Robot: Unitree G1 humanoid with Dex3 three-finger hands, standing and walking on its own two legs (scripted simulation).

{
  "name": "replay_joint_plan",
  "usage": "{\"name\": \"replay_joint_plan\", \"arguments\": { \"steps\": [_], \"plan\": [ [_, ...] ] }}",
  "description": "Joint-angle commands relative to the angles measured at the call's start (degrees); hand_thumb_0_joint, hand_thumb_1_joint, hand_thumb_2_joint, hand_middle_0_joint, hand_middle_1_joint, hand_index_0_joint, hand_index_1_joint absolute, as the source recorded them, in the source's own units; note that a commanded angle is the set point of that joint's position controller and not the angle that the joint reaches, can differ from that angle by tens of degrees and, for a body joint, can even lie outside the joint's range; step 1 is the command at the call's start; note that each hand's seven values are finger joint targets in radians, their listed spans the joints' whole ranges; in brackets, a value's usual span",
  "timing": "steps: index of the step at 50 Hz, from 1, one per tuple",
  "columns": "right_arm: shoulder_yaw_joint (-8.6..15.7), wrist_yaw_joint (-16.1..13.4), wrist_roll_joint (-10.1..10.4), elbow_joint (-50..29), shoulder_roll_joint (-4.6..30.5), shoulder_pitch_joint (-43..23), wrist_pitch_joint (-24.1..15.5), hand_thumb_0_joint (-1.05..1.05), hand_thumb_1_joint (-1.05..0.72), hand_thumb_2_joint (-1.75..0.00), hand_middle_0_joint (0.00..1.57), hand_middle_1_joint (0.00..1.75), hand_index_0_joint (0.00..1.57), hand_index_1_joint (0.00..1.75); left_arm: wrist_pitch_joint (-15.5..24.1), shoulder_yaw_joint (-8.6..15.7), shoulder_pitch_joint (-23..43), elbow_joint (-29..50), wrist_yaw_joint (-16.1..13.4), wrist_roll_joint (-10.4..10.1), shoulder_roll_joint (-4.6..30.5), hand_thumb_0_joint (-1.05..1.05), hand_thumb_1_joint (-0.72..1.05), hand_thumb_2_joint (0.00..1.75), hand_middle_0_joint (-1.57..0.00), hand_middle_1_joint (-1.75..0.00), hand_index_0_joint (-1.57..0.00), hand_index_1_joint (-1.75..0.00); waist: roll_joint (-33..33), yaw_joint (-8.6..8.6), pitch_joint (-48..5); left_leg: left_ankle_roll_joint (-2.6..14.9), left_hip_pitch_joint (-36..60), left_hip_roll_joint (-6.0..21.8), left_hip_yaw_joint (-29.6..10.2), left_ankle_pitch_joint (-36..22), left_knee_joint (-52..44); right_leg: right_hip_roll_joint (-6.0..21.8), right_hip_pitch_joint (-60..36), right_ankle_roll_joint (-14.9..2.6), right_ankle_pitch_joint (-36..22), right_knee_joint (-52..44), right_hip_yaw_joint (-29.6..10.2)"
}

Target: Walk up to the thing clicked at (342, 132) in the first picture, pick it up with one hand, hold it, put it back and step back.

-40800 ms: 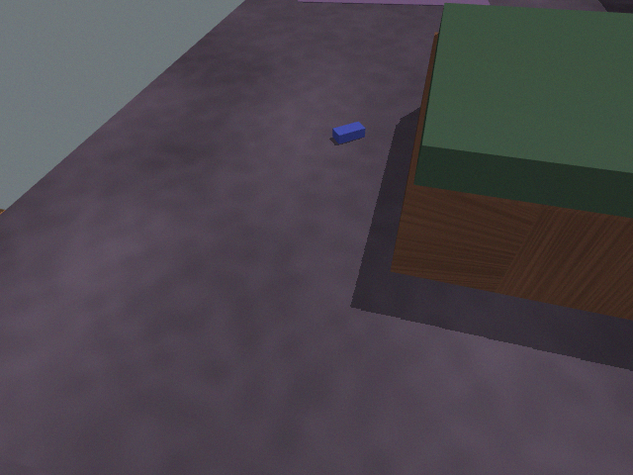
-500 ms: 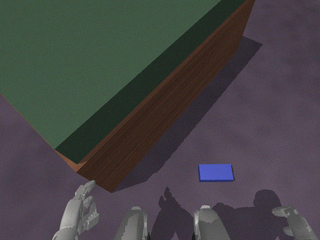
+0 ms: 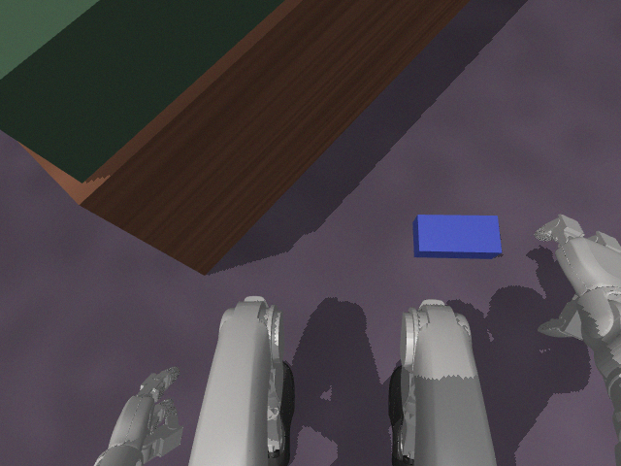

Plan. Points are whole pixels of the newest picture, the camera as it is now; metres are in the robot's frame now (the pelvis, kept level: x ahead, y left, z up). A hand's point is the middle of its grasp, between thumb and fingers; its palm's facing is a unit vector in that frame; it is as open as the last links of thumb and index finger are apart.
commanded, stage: rise first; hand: right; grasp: from above
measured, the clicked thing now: (454, 237) +0.50 -0.26 -0.41
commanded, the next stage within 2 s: none
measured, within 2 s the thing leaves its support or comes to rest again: neither
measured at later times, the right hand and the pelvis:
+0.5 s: hand (528, 258) +0.41 -0.32 -0.23, palm faces -0.44 +0.08 -0.89, open 14.3 cm; pelvis +0.00 -0.02 -0.07, yaw +3 degrees
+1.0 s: hand (510, 248) +0.43 -0.31 -0.27, palm faces -0.46 +0.05 -0.89, open 14.0 cm; pelvis +0.01 -0.01 -0.10, yaw +4 degrees
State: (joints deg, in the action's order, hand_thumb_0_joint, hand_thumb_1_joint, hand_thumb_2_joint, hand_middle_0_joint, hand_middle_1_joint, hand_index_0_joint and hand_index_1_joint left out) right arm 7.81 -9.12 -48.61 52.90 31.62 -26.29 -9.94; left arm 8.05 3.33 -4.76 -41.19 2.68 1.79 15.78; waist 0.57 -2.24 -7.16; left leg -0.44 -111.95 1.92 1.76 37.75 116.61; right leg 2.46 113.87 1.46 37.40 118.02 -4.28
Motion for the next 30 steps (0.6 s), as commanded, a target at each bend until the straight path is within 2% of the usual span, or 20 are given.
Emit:
{"name": "replay_joint_plan", "arguments": {
  "steps": [1,6,10,12,13,15,16,17,18,19,23,24,26,27,30],
  "plan": [
    [4.78,-2.23,-3.24,-1.86,20.72,-14.19,-2.36,0.0,0.61,-1.07,0.07,1.02,0.05,1.05,1.21,3.74,-7.68,4.09,-0.52,0.12,10.92,0.0,0.9,0.9,-0.2,-0.3,-0.2,-0.3,1.75,-0.42,-35.35,1.55,19.06,-2.43,0.51,0.64,-15.92,-2.62,-17.46,-3.42,-0.87,-10.01,4.67],
    [4.26,-3.28,-8.0,3.18,22.36,-17.99,-4.81,0.0,0.61,-1.07,0.07,1.0,0.04,1.03,-0.15,3.12,-8.19,3.1,0.22,0.51,11.41,0.0,0.9,0.9,-0.2,-0.3,-0.2,-0.3,3.63,-1.24,-31.76,2.06,12.61,-2.87,2.67,3.4,-11.64,-2.79,-14.08,-3.49,3.22,-8.91,3.26],
    [2.83,-5.38,-11.36,4.16,21.98,-22.43,-6.68,0.0,0.6,-1.08,0.07,0.97,0.04,1.0,-1.36,2.72,-9.3,1.74,1.04,1.26,11.8,0.0,0.9,0.9,-0.2,-0.3,-0.2,-0.3,7.35,-2.29,-32.01,2.42,7.69,-2.65,4.0,-0.47,-7.93,-2.59,-16.2,-3.12,0.64,-6.7,2.43],
    [2.76,-6.94,-13.31,5.32,22.81,-24.68,-7.4,0.0,0.6,-1.07,0.07,0.97,0.04,1.0,-1.89,2.56,-9.83,1.02,1.42,1.61,12.21,0.0,0.9,0.9,-0.2,-0.3,-0.2,-0.3,10.25,-2.66,-32.38,2.58,5.16,-2.55,4.71,-1.93,-5.67,-2.42,-17.34,-2.68,-0.15,-6.31,1.59],
    [3.56,-7.9,-14.47,6.24,23.82,-24.88,-7.57,0.0,0.59,-1.07,0.07,0.97,0.04,0.99,-2.28,2.6,-9.93,0.84,1.55,1.76,12.42,0.0,0.9,0.9,-0.2,-0.3,-0.2,-0.3,9.99,-2.57,-32.63,2.65,4.36,-2.61,5.01,-2.28,-4.97,-2.42,-17.53,-2.59,-0.71,-5.98,1.37],
    [3.08,-9.64,-16.33,6.2,23.32,-26.48,-7.75,0.0,0.59,-1.06,0.07,0.96,0.04,0.99,-3.05,2.43,-10.41,0.34,1.98,2.25,12.46,0.0,0.9,0.9,-0.2,-0.3,-0.2,-0.3,11.72,-2.73,-33.74,2.61,3.6,-2.58,5.23,-4.18,-3.8,-2.44,-18.57,-2.4,-3.1,-5.08,1.53],
    [2.78,-10.39,-17.28,6.67,23.04,-27.52,-7.67,0.0,0.59,-1.06,0.07,0.96,0.04,0.99,-3.31,2.37,-10.84,0.02,2.18,2.57,12.54,0.0,0.9,0.9,-0.2,-0.3,-0.2,-0.3,12.68,-3.38,-34.02,2.58,3.05,-2.57,5.42,-5.0,-3.18,-2.47,-19.09,-2.31,-4.16,-4.96,1.39],
    [3.02,-11.25,-17.67,6.98,23.29,-27.65,-7.56,0.0,0.59,-1.06,0.07,0.96,0.04,0.99,-3.46,2.52,-10.77,-0.42,2.3,2.78,12.8,0.0,0.9,0.9,-0.2,-0.3,-0.2,-0.3,13.66,-3.03,-34.29,2.49,2.24,-2.36,5.61,-5.61,-2.42,-2.25,-20.12,-2.14,-4.82,-4.86,1.08],
    [2.13,-11.91,-18.66,6.89,22.61,-29.33,-7.44,0.0,0.58,-1.06,0.07,0.96,0.04,0.98,-3.65,2.71,-11.27,-0.44,2.36,2.94,12.78,0.0,0.9,0.9,-0.2,-0.3,-0.2,-0.3,13.67,-4.06,-34.85,2.57,1.53,-2.55,5.83,-5.85,-2.22,-2.27,-20.38,-2.09,-5.09,-4.64,0.98],
    [2.72,-12.64,-19.02,7.67,23.17,-29.45,-7.1,0.0,0.59,-1.06,0.07,0.96,0.04,0.98,-3.84,2.75,-11.25,-0.84,2.47,3.17,13.01,0.0,0.9,0.9,-0.2,-0.3,-0.2,-0.3,14.09,-3.89,-34.6,2.3,1.26,-2.26,5.87,-6.51,-1.69,-2.18,-20.8,-2.09,-5.79,-4.33,0.88],
    [2.6,-14.48,-20.94,10.26,23.67,-31.54,-5.77,0.0,0.56,-1.02,0.07,0.98,0.06,0.98,-4.31,2.91,-11.67,-1.48,2.78,4.03,13.27,0.0,0.9,0.9,-0.2,-0.3,-0.2,-0.3,14.47,-4.76,-35.17,2.16,0.0,-2.16,6.12,-7.21,-0.45,-2.02,-20.45,-2.21,-6.3,-3.02,0.63],
    [1.82,-14.67,-21.26,10.57,22.89,-32.22,-5.48,0.0,0.56,-1.02,0.07,0.98,0.06,0.98,-4.37,2.88,-11.61,-1.53,2.81,4.12,13.1,0.0,0.9,0.9,-0.2,-0.3,-0.2,-0.3,14.87,-5.15,-35.0,2.12,-0.63,-2.22,6.23,-6.85,-0.3,-2.06,-20.33,-2.23,-6.02,-2.88,0.6],
    [1.77,-15.04,-21.83,12.69,23.72,-33.39,-5.06,0.0,0.55,-1.02,0.07,0.98,0.06,0.99,-4.35,2.59,-11.42,-1.65,2.99,4.4,13.13,0.0,0.9,0.9,-0.2,-0.3,-0.2,-0.3,14.11,-5.42,-34.06,2.15,-1.11,-2.33,6.21,-5.92,-0.26,-2.16,-18.32,-2.56,-4.44,-2.02,0.75],
    [0.91,-15.0,-22.32,13.88,22.47,-32.63,-4.84,0.0,0.55,-1.01,0.07,0.99,0.07,0.99,-4.39,2.32,-11.58,-1.91,3.08,4.56,12.82,0.0,0.9,0.9,-0.2,-0.3,-0.2,-0.3,13.67,-5.59,-33.41,2.09,-0.72,-2.31,6.14,-6.12,-0.2,-2.33,-18.05,-2.62,-4.87,-1.73,0.98],
    [1.06,-14.92,-22.58,14.02,23.28,-33.94,-4.66,0.0,0.54,-1.0,0.07,1.01,0.07,1.0,-4.42,2.19,-11.62,-1.83,3.31,4.92,12.81,0.0,0.9,0.9,-0.2,-0.3,-0.2,-0.3,12.53,-5.99,-34.45,1.98,0.26,-2.49,5.94,-6.6,-0.12,-2.48,-16.64,-3.04,-5.28,-0.04,1.48]
  ]
}}
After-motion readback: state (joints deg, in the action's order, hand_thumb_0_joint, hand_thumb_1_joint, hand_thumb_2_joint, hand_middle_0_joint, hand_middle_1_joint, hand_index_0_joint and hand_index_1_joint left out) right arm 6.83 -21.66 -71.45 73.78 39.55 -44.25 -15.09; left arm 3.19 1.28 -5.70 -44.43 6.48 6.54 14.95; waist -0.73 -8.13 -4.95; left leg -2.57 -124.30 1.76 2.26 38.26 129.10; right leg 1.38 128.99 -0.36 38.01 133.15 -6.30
